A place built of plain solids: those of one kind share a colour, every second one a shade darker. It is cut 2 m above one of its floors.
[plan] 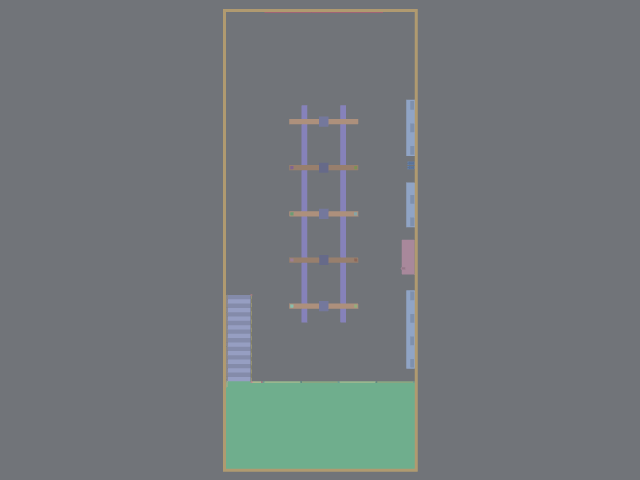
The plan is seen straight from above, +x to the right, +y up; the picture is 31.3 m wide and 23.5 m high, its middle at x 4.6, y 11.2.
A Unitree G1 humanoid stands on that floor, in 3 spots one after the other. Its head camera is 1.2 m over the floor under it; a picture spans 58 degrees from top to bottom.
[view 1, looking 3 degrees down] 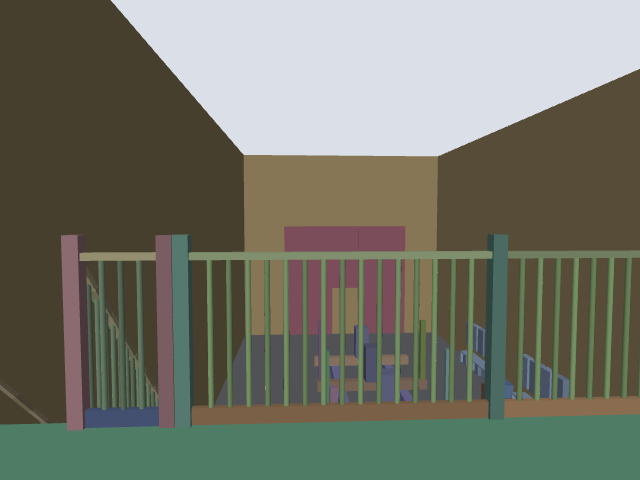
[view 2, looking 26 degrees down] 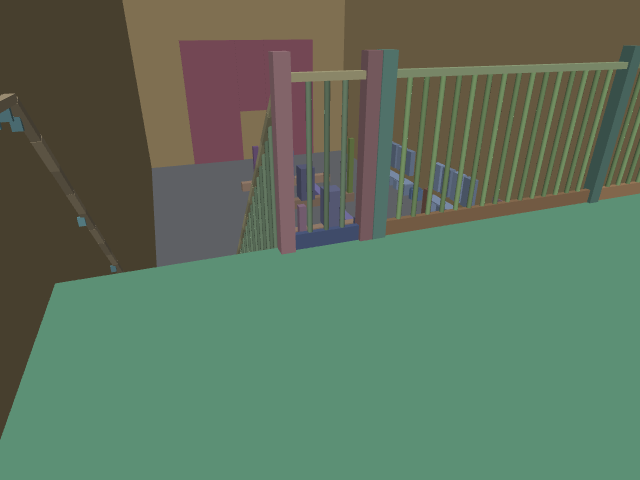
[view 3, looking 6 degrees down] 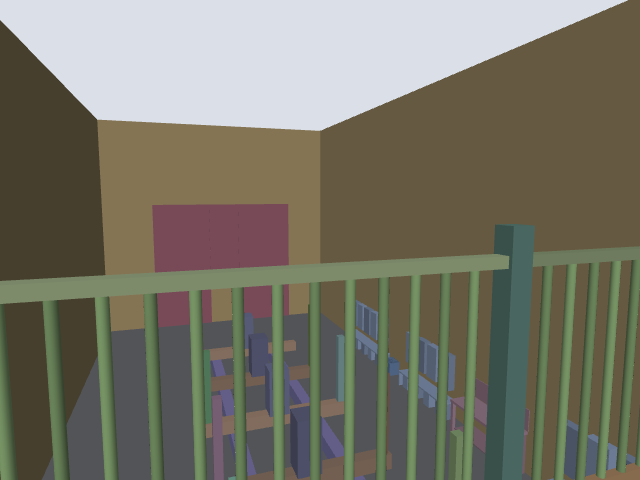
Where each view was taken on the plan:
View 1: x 2.50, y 1.75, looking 87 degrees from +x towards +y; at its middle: sdoor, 20.62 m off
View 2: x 0.64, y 1.99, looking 70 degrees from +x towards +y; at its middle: stair_guard_board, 2.64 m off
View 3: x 2.60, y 3.09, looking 71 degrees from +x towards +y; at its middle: wall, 20.49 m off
